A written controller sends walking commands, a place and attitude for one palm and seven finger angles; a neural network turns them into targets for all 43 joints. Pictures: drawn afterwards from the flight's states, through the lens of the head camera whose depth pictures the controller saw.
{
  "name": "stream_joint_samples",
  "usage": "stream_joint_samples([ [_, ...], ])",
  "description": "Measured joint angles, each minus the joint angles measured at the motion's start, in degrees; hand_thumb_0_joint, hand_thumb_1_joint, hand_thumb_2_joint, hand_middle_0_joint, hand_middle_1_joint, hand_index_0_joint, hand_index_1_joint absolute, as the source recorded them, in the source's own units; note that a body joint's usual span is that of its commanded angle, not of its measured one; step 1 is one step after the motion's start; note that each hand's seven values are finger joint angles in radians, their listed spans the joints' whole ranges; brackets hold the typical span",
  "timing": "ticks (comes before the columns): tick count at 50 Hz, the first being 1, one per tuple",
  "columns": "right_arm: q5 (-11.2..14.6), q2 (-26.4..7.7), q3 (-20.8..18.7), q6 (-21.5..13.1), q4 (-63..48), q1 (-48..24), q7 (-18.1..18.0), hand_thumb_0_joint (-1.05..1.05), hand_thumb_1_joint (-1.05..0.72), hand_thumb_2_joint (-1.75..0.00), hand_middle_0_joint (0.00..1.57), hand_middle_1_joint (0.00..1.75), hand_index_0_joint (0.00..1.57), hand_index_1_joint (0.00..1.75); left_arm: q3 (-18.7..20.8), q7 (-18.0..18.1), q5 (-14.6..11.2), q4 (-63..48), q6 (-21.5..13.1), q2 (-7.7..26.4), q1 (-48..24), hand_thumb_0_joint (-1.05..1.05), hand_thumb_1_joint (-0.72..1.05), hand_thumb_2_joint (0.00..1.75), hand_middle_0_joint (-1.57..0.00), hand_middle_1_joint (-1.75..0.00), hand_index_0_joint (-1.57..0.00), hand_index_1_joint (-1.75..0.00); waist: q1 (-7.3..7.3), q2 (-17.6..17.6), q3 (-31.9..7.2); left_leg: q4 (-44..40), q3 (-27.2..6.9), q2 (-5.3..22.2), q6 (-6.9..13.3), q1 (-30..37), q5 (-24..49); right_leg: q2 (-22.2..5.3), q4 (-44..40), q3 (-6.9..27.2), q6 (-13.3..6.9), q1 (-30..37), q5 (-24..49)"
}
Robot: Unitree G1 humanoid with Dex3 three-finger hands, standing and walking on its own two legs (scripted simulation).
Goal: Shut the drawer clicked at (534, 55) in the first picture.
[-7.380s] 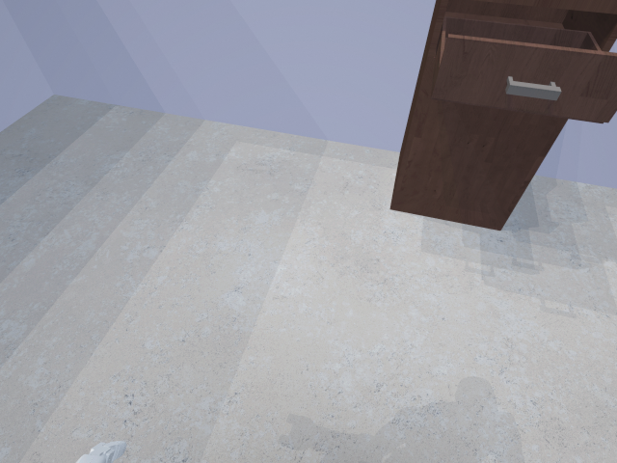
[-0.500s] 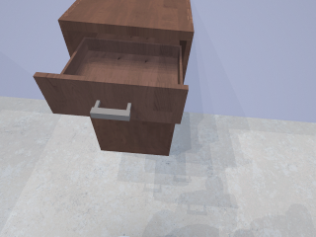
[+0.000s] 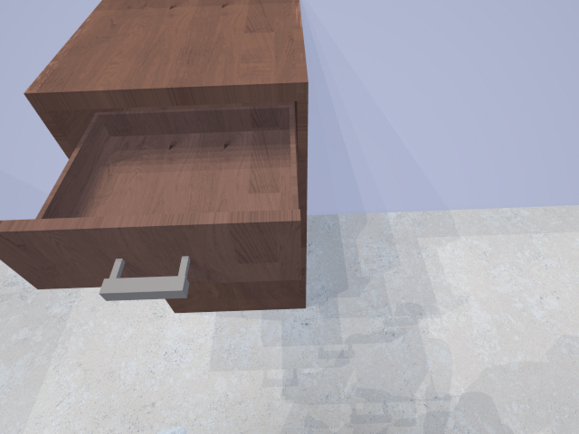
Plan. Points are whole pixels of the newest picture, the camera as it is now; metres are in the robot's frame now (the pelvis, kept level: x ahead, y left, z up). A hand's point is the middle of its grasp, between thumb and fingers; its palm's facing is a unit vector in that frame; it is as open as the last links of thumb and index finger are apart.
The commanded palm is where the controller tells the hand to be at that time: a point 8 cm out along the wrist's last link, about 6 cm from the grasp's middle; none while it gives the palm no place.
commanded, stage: come to a stop and stand still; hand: left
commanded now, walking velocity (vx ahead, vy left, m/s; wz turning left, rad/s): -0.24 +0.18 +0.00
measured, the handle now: (148, 275) +0.33 +0.21 +0.03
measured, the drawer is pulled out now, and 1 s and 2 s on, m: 0.27 0.27 0.27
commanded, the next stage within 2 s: look again from close up in 1.48 s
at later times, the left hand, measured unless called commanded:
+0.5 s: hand out of the picture -0.04 +0.25 -0.16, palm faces +0.08 -0.98 -0.19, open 7.4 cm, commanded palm none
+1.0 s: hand out of the picture -0.01 +0.18 -0.16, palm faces +0.00 -0.97 -0.25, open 7.3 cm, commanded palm none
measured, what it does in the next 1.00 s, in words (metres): steps on the spot: left foot, then right foot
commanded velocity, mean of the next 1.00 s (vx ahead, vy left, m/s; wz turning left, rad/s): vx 0.02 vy -0.04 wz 0.00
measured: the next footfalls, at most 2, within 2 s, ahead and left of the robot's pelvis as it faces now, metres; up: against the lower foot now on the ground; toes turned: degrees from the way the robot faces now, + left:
left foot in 0.28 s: +0.01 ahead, +0.15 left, +0.00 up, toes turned +2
right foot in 0.72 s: -0.03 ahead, -0.11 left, +0.00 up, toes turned -2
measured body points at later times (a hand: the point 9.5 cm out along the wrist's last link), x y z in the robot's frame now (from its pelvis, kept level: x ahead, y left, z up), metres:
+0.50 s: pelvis -0.04 +0.05 +0.02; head -0.04 +0.08 +0.47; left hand -0.05 +0.30 -0.15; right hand +0.00 -0.18 -0.13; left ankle -0.03 +0.15 -0.73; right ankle -0.07 -0.08 -0.66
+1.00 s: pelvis -0.04 +0.00 +0.00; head -0.03 -0.03 +0.45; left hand -0.01 +0.23 -0.14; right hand -0.06 -0.21 -0.17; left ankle -0.03 +0.15 -0.73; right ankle -0.07 -0.11 -0.73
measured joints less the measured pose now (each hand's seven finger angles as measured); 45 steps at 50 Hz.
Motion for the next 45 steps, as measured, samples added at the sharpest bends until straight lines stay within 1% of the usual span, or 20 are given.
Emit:
stream_joint_samples([
  [2,0.3,-0.2,-0.4,1.0,-0.7,-1.5,-0.2,0.0,-0.91,-0.89,0.2,0.3,0.2,0.3,0.7,0.8,-0.3,-0.5,0.0,-0.4,-0.7,0.0,0.92,0.89,-0.2,-0.29,-0.2,-0.3,0.69,-0.5,0.9,7.8,-2.1,-0.9,-0.3,-4.3,-3.3,-0.4,-0.6,-0.3,-0.3,0.1,0.2],
  [4,0.2,-0.9,-0.9,1.8,-1.9,-3.3,-0.3,0.0,-0.91,-0.89,0.2,0.3,0.2,0.3,1.2,1.3,0.1,-1.3,0.6,-0.1,-1.4,-0.02,0.93,0.89,-0.2,-0.29,-0.21,-0.3,1.76,-1.0,1.5,14.0,-3.6,-1.8,-0.5,-8.2,-4.0,-1.0,-1.3,-0.5,-0.3,0.1,1.0],
  [6,-0.1,-2.0,-1.4,2.6,-3.4,-5.3,-0.2,0.0,-0.91,-0.89,0.2,0.3,0.2,0.3,1.4,1.4,0.5,-1.8,1.3,0.5,-1.5,-0.02,0.94,0.89,-0.21,-0.3,-0.21,-0.3,2.57,-1.3,1.8,17.4,-4.6,-2.3,-0.8,-11.0,-3.0,-1.4,-1.8,-0.3,0.0,-0.1,1.8],
  [8,-0.2,-3.2,-1.9,3.0,-5.3,-7.3,0.0,0.0,-0.91,-0.89,0.2,0.3,0.2,0.3,1.6,1.4,0.8,-1.9,2.2,1.3,-1.1,-0.01,0.93,0.89,-0.21,-0.3,-0.21,-0.3,2.96,-1.5,1.7,17.7,-5.0,-2.1,-1.0,-12.5,-1.3,-1.8,-2.1,0.0,0.5,-0.6,2.6],
  [11,-0.4,-4.4,-2.1,2.5,-7.9,-9.5,0.4,0.0,-0.91,-0.9,0.2,0.3,0.2,0.3,2.1,1.2,1.1,-1.9,3.3,2.9,-0.1,-0.01,0.92,0.89,-0.21,-0.3,-0.21,-0.3,3.31,-2.3,1.0,12.7,-5.0,-1.4,-0.9,-11.6,1.4,-2.1,-1.9,0.5,1.3,-1.6,3.6],
  [13,-0.4,-4.8,-1.9,1.5,-9.2,-10.0,0.6,0.0,-0.91,-0.9,0.2,0.3,0.2,0.3,2.4,1.0,1.1,-1.8,3.9,4.0,0.9,0.0,0.92,0.89,-0.2,-0.3,-0.21,-0.3,3.53,-3.0,0.1,4.1,-4.5,-1.0,-0.6,-8.2,5.8,-2.3,-0.7,1.1,2.0,-2.6,3.6],
  [14,-0.5,-5.1,-1.7,0.8,-9.7,-9.7,0.7,0.0,-0.91,-0.9,0.2,0.3,0.2,0.3,2.4,0.9,0.9,-1.7,4.3,4.4,1.6,0.0,0.92,0.89,-0.2,-0.29,-0.21,-0.3,3.51,-2.9,-0.7,-1.1,-4.7,-0.7,-0.2,-6.3,7.1,-2.1,0.8,1.1,2.3,-3.6,2.8],
  [15,-0.8,-4.7,-1.5,0.3,-9.6,-9.7,0.6,0.0,-0.91,-0.9,0.2,0.3,0.2,0.3,2.5,0.8,0.5,-1.3,4.7,5.0,2.0,0.0,0.92,0.89,-0.2,-0.29,-0.2,-0.3,3.5,-3.8,-1.0,-1.6,-4.4,-1.2,0.5,-6.2,8.2,-2.2,2.9,2.2,2.6,-4.4,-0.3],
  [17,-1.3,-3.8,-0.8,0.2,-9.5,-9.0,0.5,0.0,-0.91,-0.9,0.2,0.3,0.2,0.3,2.7,0.5,0.2,-0.5,5.6,5.7,3.3,0.0,0.92,0.89,-0.2,-0.29,-0.2,-0.3,3.38,-4.6,-2.0,-2.2,-4.2,-1.6,1.8,-5.9,10.1,-0.5,7.5,5.2,2.5,-5.4,-7.3],
  [18,-1.5,-3.4,-0.5,0.3,-9.2,-8.4,0.5,0.0,-0.91,-0.9,0.2,0.3,0.2,0.3,2.8,0.2,0.3,-0.1,5.8,5.8,4.0,0.0,0.92,0.89,-0.2,-0.29,-0.2,-0.3,3.25,-4.4,-2.7,-3.6,-4.5,-1.6,2.2,-5.3,11.2,0.7,10.7,6.3,2.4,-5.8,-8.6],
  [21,-1.5,-2.2,0.5,0.3,-8.0,-6.8,0.3,0.0,-0.91,-0.9,0.2,0.3,0.2,0.3,2.9,-0.6,0.5,0.6,5.1,6.0,6.7,0.01,0.91,0.89,-0.2,-0.29,-0.2,-0.3,3.73,-4.0,-4.5,-9.9,-4.9,-1.4,2.6,-3.2,14.9,3.1,20.1,7.7,2.7,-6.5,-7.5],
  [24,-1.3,-1.7,0.5,-0.1,-7.2,-5.9,-0.3,0.0,-0.93,-0.89,0.2,0.3,0.2,0.3,2.9,-1.0,0.6,1.4,4.4,6.0,9.7,0.01,0.91,0.9,-0.2,-0.29,-0.2,-0.3,4.11,-4.3,-5.2,-14.8,-4.3,-1.6,2.7,-1.7,17.6,3.5,23.9,7.6,3.3,-5.7,-6.1],
  [28,-1.2,-1.3,0.5,-0.8,-6.5,-5.4,-0.7,0.0,-0.92,-0.89,0.21,0.3,0.2,0.3,2.5,-1.1,0.5,3.1,4.9,5.4,11.9,0.01,0.91,0.9,-0.2,-0.29,-0.2,-0.3,3.6,-4.7,-4.5,-17.2,-3.4,-1.8,2.6,-1.3,19.0,2.6,20.4,6.8,3.8,-2.4,-8.5],
  [32,-1.2,-1.4,0.4,-0.6,-5.1,-5.4,-0.8,0.0,-0.92,-0.89,0.21,0.3,0.2,0.3,1.7,-1.0,0.0,4.4,5.2,4.1,11.3,0.01,0.91,0.9,-0.2,-0.29,-0.2,-0.3,2.53,-4.0,-2.8,-16.3,-3.1,-1.4,1.9,-2.1,18.9,1.8,11.5,6.0,3.5,1.8,-12.3],
  [34,-0.9,-1.8,0.4,-0.2,-4.4,-5.2,-0.5,0.0,-0.91,-0.89,0.21,0.3,0.2,0.3,0.9,-0.5,-0.1,4.5,4.3,3.3,10.5,0.01,0.91,0.9,-0.2,-0.29,-0.2,-0.3,2.43,-3.3,-2.4,-13.7,-3.1,-0.9,1.3,-3.9,18.1,1.7,4.9,5.9,2.5,4.1,-9.6],
  [36,-0.7,-2.3,0.5,0.6,-5.3,-5.1,0.4,0.0,-0.91,-0.89,0.21,0.3,0.2,0.3,0.1,0.2,0.3,2.9,2.6,3.0,10.8,0.01,0.91,0.9,-0.2,-0.29,-0.2,-0.3,3.18,-3.8,-2.4,-6.2,-1.9,-0.7,0.7,-8.8,14.4,1.2,-2.7,8.4,0.8,4.3,-8.5],
  [37,-0.9,-3.1,0.4,1.0,-5.6,-5.6,0.8,0.0,-0.91,-0.89,0.21,0.3,0.2,0.3,-0.3,0.4,0.4,3.0,2.2,2.1,10.1,0.01,0.91,0.9,-0.2,-0.29,-0.2,-0.3,2.87,-2.0,-1.2,-3.4,-2.8,0.4,0.4,-9.9,13.1,2.4,-0.8,8.1,0.9,3.4,-7.3],
  [38,-0.9,-3.7,0.3,1.1,-5.8,-5.6,1.1,0.0,-0.91,-0.89,0.21,0.3,0.2,0.3,-0.8,0.3,0.5,3.1,2.0,1.3,9.5,0.01,0.91,0.9,-0.2,-0.29,-0.2,-0.3,2.06,-0.6,-0.5,-2.1,-3.8,1.0,0.1,-10.1,12.7,3.1,0.6,7.4,1.1,3.4,-6.9],
  [40,-0.8,-3.9,0.6,0.8,-5.8,-4.7,1.2,0.0,-0.91,-0.89,0.2,0.3,0.2,0.3,-1.3,0.3,0.2,3.2,1.5,0.5,9.2,0.01,0.91,0.89,-0.2,-0.29,-0.2,-0.3,1.04,0.0,-0.7,-2.2,-4.7,0.9,-0.4,-9.2,12.4,3.1,2.1,6.6,1.3,3.8,-7.2],
  [45,-0.9,-3.1,1.5,0.2,-5.4,-2.0,1.0,0.0,-0.91,-0.9,0.2,0.3,0.2,0.3,-1.1,0.5,0.1,2.9,1.9,1.3,8.5,0.03,0.94,0.89,-0.2,-0.29,-0.2,-0.3,1.06,0.3,-2.5,-4.2,-5.2,0.8,-1.0,-6.6,12.5,3.0,2.0,6.1,0.8,5.8,-8.3],
])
